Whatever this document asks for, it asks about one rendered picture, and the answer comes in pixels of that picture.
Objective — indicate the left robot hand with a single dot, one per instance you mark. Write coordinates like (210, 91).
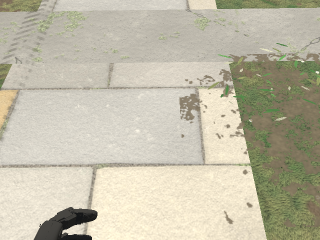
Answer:
(52, 229)

